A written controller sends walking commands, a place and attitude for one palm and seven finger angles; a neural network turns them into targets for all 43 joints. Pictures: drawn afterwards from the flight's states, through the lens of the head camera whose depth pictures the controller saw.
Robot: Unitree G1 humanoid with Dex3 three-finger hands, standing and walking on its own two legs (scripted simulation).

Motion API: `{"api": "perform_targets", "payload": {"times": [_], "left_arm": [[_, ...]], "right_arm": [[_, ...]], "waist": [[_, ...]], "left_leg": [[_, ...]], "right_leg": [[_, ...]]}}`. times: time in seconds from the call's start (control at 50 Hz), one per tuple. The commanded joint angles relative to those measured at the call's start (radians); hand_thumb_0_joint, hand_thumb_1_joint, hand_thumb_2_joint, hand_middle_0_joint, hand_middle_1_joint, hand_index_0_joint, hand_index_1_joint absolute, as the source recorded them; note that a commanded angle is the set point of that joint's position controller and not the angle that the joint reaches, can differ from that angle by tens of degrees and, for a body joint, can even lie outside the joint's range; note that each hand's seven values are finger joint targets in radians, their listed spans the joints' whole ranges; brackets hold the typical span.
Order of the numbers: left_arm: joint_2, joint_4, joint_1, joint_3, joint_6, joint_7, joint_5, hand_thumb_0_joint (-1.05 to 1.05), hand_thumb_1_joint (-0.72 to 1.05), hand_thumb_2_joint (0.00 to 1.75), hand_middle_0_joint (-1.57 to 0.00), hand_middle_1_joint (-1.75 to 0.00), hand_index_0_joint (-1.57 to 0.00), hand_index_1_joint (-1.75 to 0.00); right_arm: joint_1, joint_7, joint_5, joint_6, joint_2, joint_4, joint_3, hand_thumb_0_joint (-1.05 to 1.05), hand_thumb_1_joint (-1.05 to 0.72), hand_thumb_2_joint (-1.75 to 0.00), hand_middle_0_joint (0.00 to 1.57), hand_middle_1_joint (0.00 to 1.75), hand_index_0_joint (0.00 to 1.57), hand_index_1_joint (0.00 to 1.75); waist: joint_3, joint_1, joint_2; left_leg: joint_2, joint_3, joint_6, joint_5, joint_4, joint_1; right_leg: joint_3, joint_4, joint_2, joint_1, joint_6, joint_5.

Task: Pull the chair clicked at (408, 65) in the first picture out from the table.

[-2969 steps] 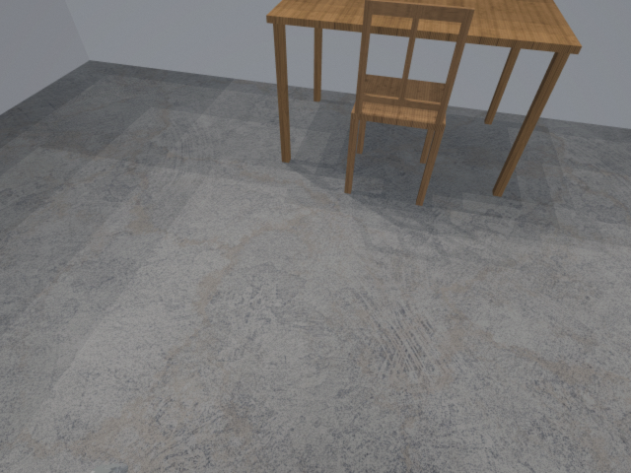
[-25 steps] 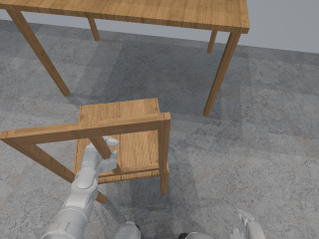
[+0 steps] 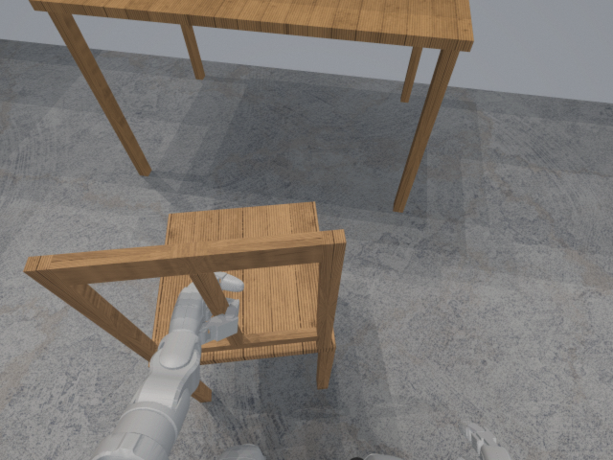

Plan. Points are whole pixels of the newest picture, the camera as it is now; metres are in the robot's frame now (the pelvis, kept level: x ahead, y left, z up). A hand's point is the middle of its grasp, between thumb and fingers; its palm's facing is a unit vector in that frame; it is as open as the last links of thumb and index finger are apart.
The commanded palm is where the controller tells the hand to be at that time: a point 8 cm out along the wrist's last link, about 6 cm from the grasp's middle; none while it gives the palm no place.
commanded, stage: stop walking, hand still on the chair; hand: left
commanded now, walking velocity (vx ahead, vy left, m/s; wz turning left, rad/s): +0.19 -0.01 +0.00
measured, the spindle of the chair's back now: (221, 311) +0.33 +0.16 -0.09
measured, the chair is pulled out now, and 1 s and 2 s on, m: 0.61 0.65 0.65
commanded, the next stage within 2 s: open the thumb and straighten the fingers in 0.82 s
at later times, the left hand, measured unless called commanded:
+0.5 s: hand (229, 345) +0.26 +0.13 -0.06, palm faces -0.04 -0.99 -0.15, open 5.4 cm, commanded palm +0.25 +0.18 -0.05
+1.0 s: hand (229, 343) +0.27 +0.13 -0.06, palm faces -0.01 -0.99 -0.11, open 5.5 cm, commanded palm +0.25 +0.19 -0.04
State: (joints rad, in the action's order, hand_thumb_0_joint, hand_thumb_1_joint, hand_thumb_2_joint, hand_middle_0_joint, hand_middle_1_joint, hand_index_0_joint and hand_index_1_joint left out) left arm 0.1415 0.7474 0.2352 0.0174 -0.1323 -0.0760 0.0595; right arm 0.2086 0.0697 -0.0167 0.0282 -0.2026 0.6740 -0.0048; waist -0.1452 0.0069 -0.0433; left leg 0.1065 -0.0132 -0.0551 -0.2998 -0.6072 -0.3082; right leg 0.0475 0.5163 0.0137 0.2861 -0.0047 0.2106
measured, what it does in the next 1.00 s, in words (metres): stands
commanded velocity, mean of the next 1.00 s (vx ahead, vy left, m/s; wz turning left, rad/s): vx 0.03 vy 0.01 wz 0.00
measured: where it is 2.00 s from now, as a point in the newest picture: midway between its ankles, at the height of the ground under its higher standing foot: outside the picture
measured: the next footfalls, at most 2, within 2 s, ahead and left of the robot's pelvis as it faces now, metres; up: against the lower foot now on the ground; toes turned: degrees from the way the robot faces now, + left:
none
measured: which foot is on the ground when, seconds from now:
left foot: down 0.00-1.00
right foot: down 0.00-1.00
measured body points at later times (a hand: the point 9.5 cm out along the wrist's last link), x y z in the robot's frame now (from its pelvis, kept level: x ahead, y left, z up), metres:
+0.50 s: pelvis +0.00 +0.02 +0.01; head +0.01 +0.01 +0.46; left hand +0.26 +0.18 -0.05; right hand +0.10 -0.23 -0.11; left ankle +0.01 +0.15 -0.73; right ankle +0.02 -0.12 -0.73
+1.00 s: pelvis +0.01 +0.02 +0.01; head +0.02 +0.01 +0.46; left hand +0.26 +0.18 -0.05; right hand +0.13 -0.24 -0.11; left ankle +0.01 +0.15 -0.73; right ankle +0.02 -0.12 -0.73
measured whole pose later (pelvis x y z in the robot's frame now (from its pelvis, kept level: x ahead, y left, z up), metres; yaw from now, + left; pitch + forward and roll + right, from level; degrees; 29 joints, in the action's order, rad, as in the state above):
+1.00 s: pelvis +0.01 +0.02 +0.01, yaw +0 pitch +0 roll +0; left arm 0.12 0.69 0.05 0.06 -0.11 -0.08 0.06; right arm 0.22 0.07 -0.05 0.02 -0.22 0.69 -0.01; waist -0.03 0.05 0.00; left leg 0.04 -0.03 -0.02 -0.26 -0.51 -0.26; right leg 0.02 0.52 -0.04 0.28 0.02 0.25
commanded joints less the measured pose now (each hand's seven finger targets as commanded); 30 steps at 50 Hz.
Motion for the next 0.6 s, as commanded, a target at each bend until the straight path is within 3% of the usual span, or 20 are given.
{"api": "perform_targets", "payload": {"times": [0.0, 0.02, 0.04, 0.06, 0.12, 0.18, 0.24, 0.32, 0.36, 0.4, 0.58], "left_arm": [[0.182, -0.196, 0.193, -0.06, -0.038, -0.024, -0.033, 0.0, 0.9, 0.9, -0.5, -1.45, -0.5, -1.45], [0.173, -0.193, 0.201, -0.056, -0.033, -0.029, -0.031, 0.0, 0.9, 0.9, -0.5, -1.45, -0.5, -1.45], [0.169, -0.189, 0.204, -0.053, -0.032, -0.033, -0.031, 0.0, 0.9, 0.9, -0.5, -1.45, -0.5, -1.45], [0.17, -0.178, 0.204, -0.058, -0.032, -0.035, -0.036, 0.0, 0.9, 0.9, -0.5, -1.45, -0.5, -1.45], [0.158, -0.163, 0.198, -0.054, -0.036, -0.035, -0.043, 0.0, 0.9, 0.9, -0.5, -1.45, -0.5, -1.45], [0.134, -0.121, 0.198, -0.032, -0.041, -0.029, -0.046, 0.0, 0.9, 0.9, -0.5, -1.45, -0.5, -1.45], [0.111, -0.119, 0.185, -0.015, -0.053, -0.024, -0.047, 0.0, 0.9, 0.9, -0.5, -1.45, -0.5, -1.45], [0.093, -0.128, 0.153, 0.0, -0.058, -0.024, -0.049, 0.0, 0.9, 0.9, -0.5, -1.45, -0.5, -1.45], [0.078, -0.143, 0.139, 0.012, -0.06, -0.022, -0.05, 0.0, 0.9, 0.9, -0.5, -1.45, -0.5, -1.45], [0.091, -0.145, 0.115, 0.013, -0.058, -0.021, -0.05, 0.0, 0.9, 0.9, -0.5, -1.45, -0.5, -1.45], [0.07, -0.15, 0.079, 0.029, -0.05, -0.022, -0.052, 0.0, 0.9, 0.9, -0.5, -1.45, -0.5, -1.45]], "right_arm": [[0.018, 0.022, -0.026, -0.046, -0.157, -0.115, 0.069, 0.0, -0.9, -0.9, 0.2, 0.3, 0.2, 0.3], [0.006, 0.024, -0.024, -0.046, -0.142, -0.115, 0.059, 0.0, -0.9, -0.9, 0.2, 0.3, 0.2, 0.3], [-0.01, 0.027, -0.018, -0.047, -0.133, -0.114, 0.048, 0.0, -0.9, -0.9, 0.2, 0.3, 0.2, 0.3], [-0.023, 0.03, -0.01, -0.049, -0.129, -0.109, 0.039, 0.0, -0.9, -0.9, 0.2, 0.3, 0.2, 0.3], [-0.03, 0.038, -0.002, -0.053, -0.133, -0.097, 0.038, 0.0, -0.9, -0.9, 0.2, 0.3, 0.2, 0.3], [-0.033, 0.038, 0.0, -0.049, -0.128, -0.094, 0.036, 0.0, -0.9, -0.9, 0.2, 0.3, 0.2, 0.3], [-0.03, 0.039, 0.002, -0.057, -0.124, -0.085, 0.035, 0.0, -0.9, -0.9, 0.2, 0.3, 0.2, 0.3], [-0.031, 0.041, -0.001, -0.066, -0.131, -0.084, 0.035, 0.0, -0.9, -0.9, 0.2, 0.3, 0.2, 0.3], [-0.03, 0.038, -0.001, -0.072, -0.13, -0.089, 0.035, 0.0, -0.9, -0.9, 0.2, 0.3, 0.2, 0.3], [-0.025, 0.039, -0.002, -0.075, -0.136, -0.082, 0.039, 0.0, -0.9, -0.9, 0.2, 0.3, 0.2, 0.3], [-0.036, 0.037, 0.002, -0.067, -0.129, -0.086, 0.036, 0.0, -0.9, -0.9, 0.2, 0.3, 0.2, 0.3]], "waist": [[0.41, 0.022, 0.155], [0.396, 0.025, 0.17], [0.374, 0.024, 0.14], [0.348, 0.023, 0.109], [0.312, 0.017, 0.058], [0.242, 0.016, 0.114], [0.229, 0.015, 0.06], [0.241, 0.006, -0.017], [0.276, 0.003, 0.003], [0.283, 0.005, -0.015], [0.288, 0.005, 0.036]], "left_leg": [[0.001, -0.004, 0.034, 0.035, 0.005, 0.074], [-0.029, -0.001, 0.037, -0.06, 0.007, 0.07], [-0.038, 0.006, 0.046, -0.078, 0.023, 0.08], [-0.039, 0.014, 0.057, -0.06, 0.054, 0.097], [-0.016, 0.044, 0.082, -0.034, 0.13, 0.125], [-0.03, 0.036, 0.083, -0.069, 0.12, 0.097], [-0.013, 0.058, 0.09, -0.032, 0.165, 0.125], [0.023, 0.086, 0.097, 0.097, 0.217, 0.115], [0.029, 0.083, 0.093, 0.183, 0.208, 0.132], [0.03, 0.074, 0.087, 0.234, 0.206, 0.155], [0.024, 0.047, 0.076, 0.233, 0.194, 0.183]], "right_leg": [[-0.209, -0.118, -0.208, -0.175, -0.071, -0.152], [-0.228, -0.148, -0.242, -0.135, -0.081, -0.067], [-0.219, -0.172, -0.238, -0.093, -0.071, 0.064], [-0.2, -0.18, -0.218, -0.057, -0.054, 0.15], [-0.149, -0.173, -0.157, -0.033, -0.015, 0.239], [-0.169, -0.22, -0.167, 0.002, -0.02, 0.343], [-0.135, -0.189, -0.14, 0.013, -0.018, 0.279], [-0.086, -0.113, -0.099, -0.052, -0.007, 0.083], [-0.084, -0.095, -0.099, -0.096, -0.008, -0.025], [-0.084, -0.089, -0.102, -0.1, -0.009, -0.092], [-0.105, -0.104, -0.117, -0.096, -0.015, -0.149]]}}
